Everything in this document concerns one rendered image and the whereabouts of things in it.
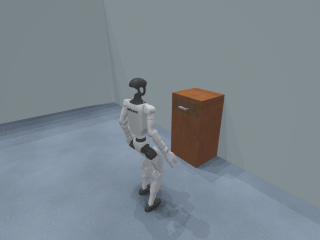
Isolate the right robot forearm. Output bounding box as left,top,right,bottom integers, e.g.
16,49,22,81
152,129,170,155

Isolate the robot left upper arm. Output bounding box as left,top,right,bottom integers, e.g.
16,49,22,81
119,99,131,126

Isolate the robot right hand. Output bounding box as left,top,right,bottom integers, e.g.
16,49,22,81
165,151,177,168

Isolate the robot left hand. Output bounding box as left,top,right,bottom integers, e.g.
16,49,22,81
126,135,134,147

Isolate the left robot shin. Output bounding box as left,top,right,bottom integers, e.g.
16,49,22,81
141,159,153,190

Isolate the drawer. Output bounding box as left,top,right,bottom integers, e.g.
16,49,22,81
173,97,200,119

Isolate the humanoid robot head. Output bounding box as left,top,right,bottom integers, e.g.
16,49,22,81
129,77,147,105

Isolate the left robot forearm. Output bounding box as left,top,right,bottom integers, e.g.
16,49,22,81
119,123,132,138

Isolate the robot right upper arm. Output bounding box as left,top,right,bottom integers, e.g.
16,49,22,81
143,104,156,138

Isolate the handle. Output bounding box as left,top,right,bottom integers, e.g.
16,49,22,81
178,106,189,111

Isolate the cabinet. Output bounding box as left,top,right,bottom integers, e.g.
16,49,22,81
171,87,225,168

